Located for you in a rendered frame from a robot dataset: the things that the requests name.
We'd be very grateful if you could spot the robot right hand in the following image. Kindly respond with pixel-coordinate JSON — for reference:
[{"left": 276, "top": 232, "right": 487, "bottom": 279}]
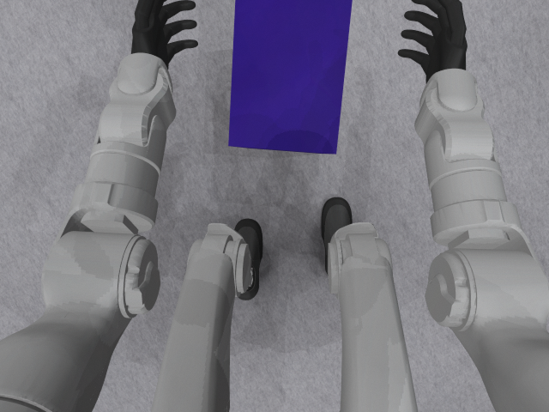
[{"left": 398, "top": 0, "right": 468, "bottom": 83}]

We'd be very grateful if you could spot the left robot forearm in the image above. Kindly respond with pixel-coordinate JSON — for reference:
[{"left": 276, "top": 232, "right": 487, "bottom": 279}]
[{"left": 41, "top": 52, "right": 176, "bottom": 302}]

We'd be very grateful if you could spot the robot right shin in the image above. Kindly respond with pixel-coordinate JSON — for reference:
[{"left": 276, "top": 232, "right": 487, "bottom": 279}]
[{"left": 330, "top": 222, "right": 393, "bottom": 272}]

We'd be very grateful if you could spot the right robot upper arm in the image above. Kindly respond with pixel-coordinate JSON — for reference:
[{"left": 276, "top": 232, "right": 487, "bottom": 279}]
[{"left": 425, "top": 248, "right": 549, "bottom": 412}]

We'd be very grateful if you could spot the carton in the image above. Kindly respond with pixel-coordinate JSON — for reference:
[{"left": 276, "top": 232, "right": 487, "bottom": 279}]
[{"left": 228, "top": 0, "right": 353, "bottom": 155}]

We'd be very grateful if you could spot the right robot forearm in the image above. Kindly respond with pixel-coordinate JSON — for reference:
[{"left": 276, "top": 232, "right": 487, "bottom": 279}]
[{"left": 414, "top": 69, "right": 549, "bottom": 319}]

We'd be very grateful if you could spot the robot left hand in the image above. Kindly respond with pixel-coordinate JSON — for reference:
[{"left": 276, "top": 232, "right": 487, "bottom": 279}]
[{"left": 131, "top": 0, "right": 198, "bottom": 69}]

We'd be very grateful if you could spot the left robot upper arm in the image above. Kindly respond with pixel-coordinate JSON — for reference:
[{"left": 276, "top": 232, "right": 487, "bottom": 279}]
[{"left": 0, "top": 231, "right": 160, "bottom": 412}]

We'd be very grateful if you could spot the left robot thigh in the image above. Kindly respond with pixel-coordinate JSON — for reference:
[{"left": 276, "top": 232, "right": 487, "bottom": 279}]
[{"left": 151, "top": 234, "right": 250, "bottom": 412}]

